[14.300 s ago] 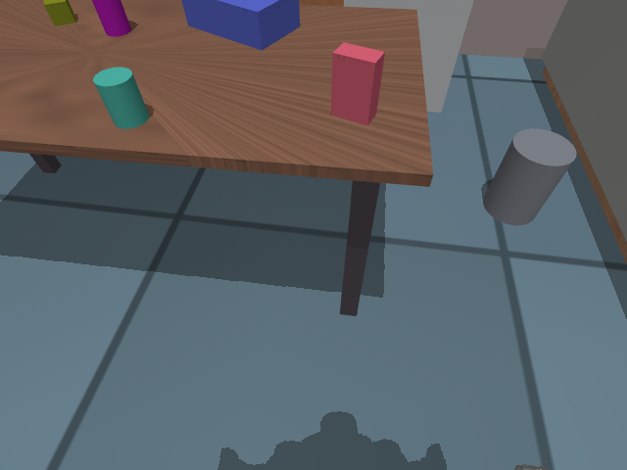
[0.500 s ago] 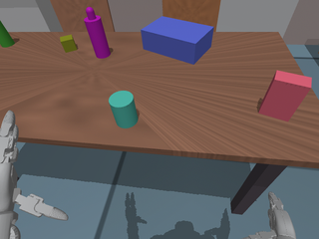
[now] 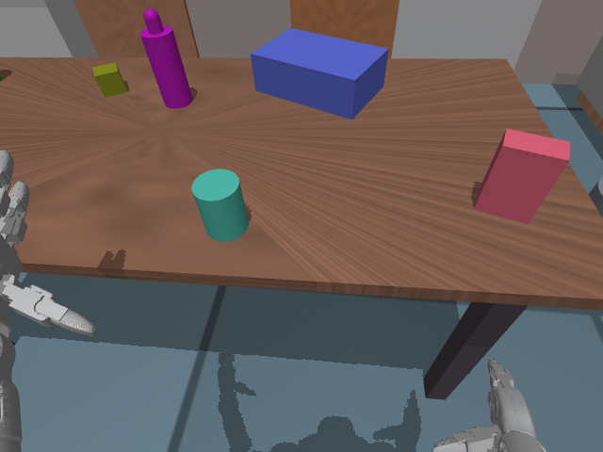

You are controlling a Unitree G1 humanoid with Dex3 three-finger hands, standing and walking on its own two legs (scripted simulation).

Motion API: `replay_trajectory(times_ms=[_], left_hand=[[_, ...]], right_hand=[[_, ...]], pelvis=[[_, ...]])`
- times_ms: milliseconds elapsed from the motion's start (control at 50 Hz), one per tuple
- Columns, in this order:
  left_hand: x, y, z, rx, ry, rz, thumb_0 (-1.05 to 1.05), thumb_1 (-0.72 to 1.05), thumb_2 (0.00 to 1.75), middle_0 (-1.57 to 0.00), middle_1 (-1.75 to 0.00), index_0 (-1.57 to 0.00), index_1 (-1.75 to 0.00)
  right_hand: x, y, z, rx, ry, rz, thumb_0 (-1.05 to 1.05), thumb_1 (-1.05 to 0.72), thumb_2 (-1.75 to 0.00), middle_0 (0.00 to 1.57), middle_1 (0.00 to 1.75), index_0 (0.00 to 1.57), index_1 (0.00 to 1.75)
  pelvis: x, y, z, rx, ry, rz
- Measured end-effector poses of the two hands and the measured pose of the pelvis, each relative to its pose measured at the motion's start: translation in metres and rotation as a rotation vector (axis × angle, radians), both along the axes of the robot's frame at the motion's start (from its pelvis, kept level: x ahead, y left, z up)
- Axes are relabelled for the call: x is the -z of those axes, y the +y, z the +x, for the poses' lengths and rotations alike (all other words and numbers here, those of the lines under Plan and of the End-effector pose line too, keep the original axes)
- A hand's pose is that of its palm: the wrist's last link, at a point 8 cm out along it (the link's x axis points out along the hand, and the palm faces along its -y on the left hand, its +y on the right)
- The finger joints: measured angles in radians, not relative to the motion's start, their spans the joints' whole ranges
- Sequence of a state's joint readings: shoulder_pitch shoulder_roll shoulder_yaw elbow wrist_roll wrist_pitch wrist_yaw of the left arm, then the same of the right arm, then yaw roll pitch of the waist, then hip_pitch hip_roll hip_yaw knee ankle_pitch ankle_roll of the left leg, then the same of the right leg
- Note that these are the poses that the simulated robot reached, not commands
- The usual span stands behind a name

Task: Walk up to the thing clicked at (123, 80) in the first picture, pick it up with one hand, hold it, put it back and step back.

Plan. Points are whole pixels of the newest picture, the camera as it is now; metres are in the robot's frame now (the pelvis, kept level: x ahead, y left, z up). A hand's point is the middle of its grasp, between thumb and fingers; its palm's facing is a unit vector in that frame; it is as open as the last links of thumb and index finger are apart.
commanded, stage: go down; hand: left
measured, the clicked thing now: (221, 206) +0.48 +0.16 +0.04
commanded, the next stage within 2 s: none
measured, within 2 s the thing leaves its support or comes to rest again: neither
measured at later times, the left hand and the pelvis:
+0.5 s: hand (46, 233) +0.31 +0.31 +0.17, palm faces +0.16 -0.97 -0.17, open 17.6 cm; pelvis +0.02 +0.01 +0.00, yaw -1 degrees
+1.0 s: hand (45, 203) +0.36 +0.33 +0.17, palm faces +0.08 -1.00 +0.00, open 17.5 cm; pelvis +0.00 +0.00 +0.00, yaw -1 degrees
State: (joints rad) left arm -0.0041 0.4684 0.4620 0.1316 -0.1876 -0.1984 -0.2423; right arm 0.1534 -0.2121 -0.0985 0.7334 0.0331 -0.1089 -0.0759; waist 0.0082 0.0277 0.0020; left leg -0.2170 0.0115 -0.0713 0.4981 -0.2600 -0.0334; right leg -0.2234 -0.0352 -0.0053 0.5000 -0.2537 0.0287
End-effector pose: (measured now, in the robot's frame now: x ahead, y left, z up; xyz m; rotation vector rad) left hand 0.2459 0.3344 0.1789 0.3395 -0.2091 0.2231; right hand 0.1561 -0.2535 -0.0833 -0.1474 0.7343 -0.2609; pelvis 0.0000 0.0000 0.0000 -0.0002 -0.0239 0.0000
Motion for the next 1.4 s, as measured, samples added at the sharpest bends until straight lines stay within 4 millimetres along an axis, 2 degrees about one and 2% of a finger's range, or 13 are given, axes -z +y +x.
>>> replay_trajectory(times_ms=[100, 180, 340, 540, 760, 900, 1000, 1220, 1400], left_hand=[[0.003, 0.015, 0.026, 0.043, 0.058, -0.096, -0.01, -0.59, 0.04, -0.08, -0.05, -0.07, -0.07], [0.007, 0.02, 0.036, 0.063, 0.082, -0.13, -0.01, -0.59, 0.05, -0.08, -0.05, -0.06, -0.07], [0.016, 0.024, 0.039, 0.072, 0.102, -0.164, -0.01, -0.58, 0.04, -0.07, -0.04, -0.06, -0.05], [0.007, 0.032, 0.04, 0.073, 0.106, -0.185, -0.01, -0.59, 0.03, -0.07, -0.03, -0.06, -0.04], [0.009, 0.042, 0.062, 0.107, 0.192, -0.296, -0.01, -0.61, 0.05, -0.06, -0.04, -0.05, -0.05], [0.009, 0.047, 0.078, 0.135, 0.206, -0.337, -0.01, -0.58, 0.06, -0.05, -0.04, -0.05, -0.05], [0.008, 0.051, 0.087, 0.145, 0.205, -0.345, -0.01, -0.54, 0.07, -0.05, -0.03, -0.04, -0.04], [0.009, 0.06, 0.099, 0.144, 0.233, -0.347, -0.01, -0.53, 0.05, -0.05, -0.02, -0.05, -0.03], [0.008, 0.064, 0.107, 0.146, 0.222, -0.345, -0.01, -0.55, 0.05, -0.05, -0.03, -0.05, -0.04]], right_hand=[[0.0, 0.003, -0.005, 0.016, 0.01, -0.003, -0.01, 0.53, -0.05, 0.06, 0.05, 0.05, 0.05], [-0.001, 0.006, -0.006, 0.013, 0.01, -0.013, -0.01, 0.52, -0.05, 0.06, 0.05, 0.05, 0.05], [-0.003, 0.013, 0.006, -0.006, 0.0, -0.025, -0.01, 0.52, -0.05, 0.06, 0.05, 0.05, 0.05], [-0.001, 0.015, 0.011, -0.032, -0.007, -0.024, -0.01, 0.51, -0.05, 0.06, 0.05, 0.05, 0.05], [-0.002, 0.007, -0.003, -0.037, -0.013, -0.061, -0.01, 0.52, -0.05, 0.06, 0.05, 0.05, 0.05], [-0.008, -0.006, -0.015, -0.008, -0.018, -0.114, -0.01, 0.53, -0.05, 0.06, 0.05, 0.05, 0.05], [-0.01, -0.007, -0.02, 0.007, -0.013, -0.135, -0.01, 0.54, -0.05, 0.06, 0.05, 0.05, 0.05], [-0.005, 0.007, -0.011, 0.009, -0.013, -0.12, -0.01, 0.54, -0.05, 0.06, 0.05, 0.05, 0.05], [-0.004, 0.011, -0.002, 0.004, -0.011, -0.122, -0.01, 0.54, -0.05, 0.06, 0.06, 0.05, 0.05]], pelvis=[[-0.001, 0.004, 0.006, 0.013, 0.022, -0.002], [-0.001, 0.007, 0.013, 0.022, 0.037, -0.003], [0.0, 0.013, 0.022, 0.025, 0.045, -0.008], [0.001, 0.01, 0.021, 0.015, 0.045, -0.009], [0.001, 0.002, 0.007, 0.004, 0.061, -0.004], [0.001, 0.002, 0.003, 0.012, 0.076, -0.003], [0.001, 0.004, 0.002, 0.016, 0.088, -0.006], [0.002, 0.01, 0.008, 0.02, 0.116, -0.011], [0.002, 0.011, 0.016, 0.018, 0.129, -0.013]])
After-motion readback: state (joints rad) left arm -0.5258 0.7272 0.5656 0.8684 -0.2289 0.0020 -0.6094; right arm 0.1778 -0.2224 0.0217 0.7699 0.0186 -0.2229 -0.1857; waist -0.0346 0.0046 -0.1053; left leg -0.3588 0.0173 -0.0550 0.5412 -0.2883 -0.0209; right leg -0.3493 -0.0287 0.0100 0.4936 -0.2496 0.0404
